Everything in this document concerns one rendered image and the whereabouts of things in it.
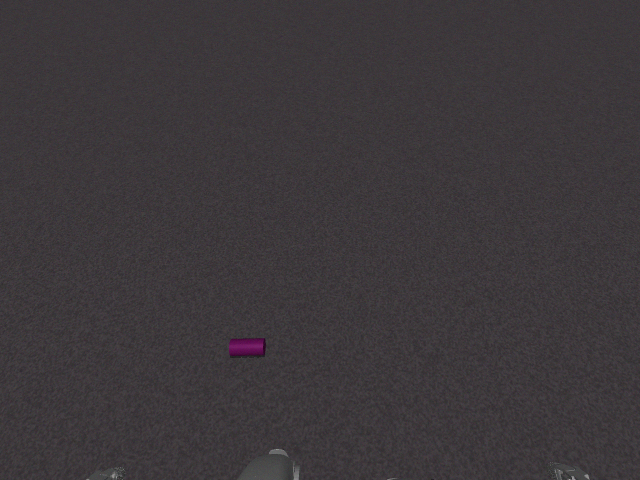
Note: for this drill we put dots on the can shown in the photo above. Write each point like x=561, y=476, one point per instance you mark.
x=247, y=347

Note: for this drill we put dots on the right robot hand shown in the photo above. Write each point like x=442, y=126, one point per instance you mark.
x=558, y=471

